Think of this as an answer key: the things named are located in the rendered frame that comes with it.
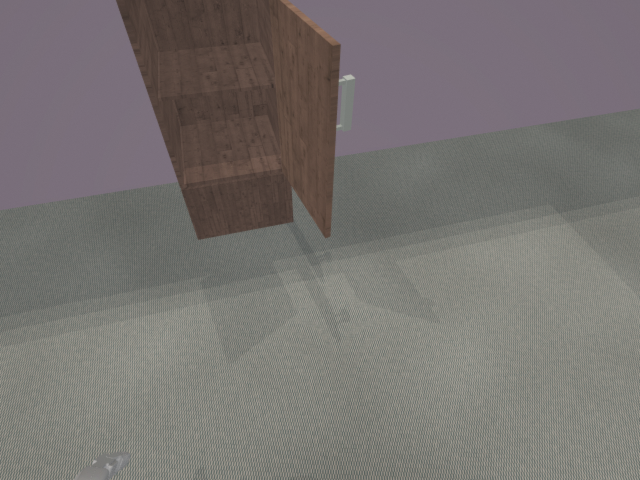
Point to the left robot hand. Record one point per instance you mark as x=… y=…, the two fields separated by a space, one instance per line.
x=105 y=466

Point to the handle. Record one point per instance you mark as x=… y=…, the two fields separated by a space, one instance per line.
x=348 y=87

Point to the cupboard door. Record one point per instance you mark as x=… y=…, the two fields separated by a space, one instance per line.
x=306 y=65

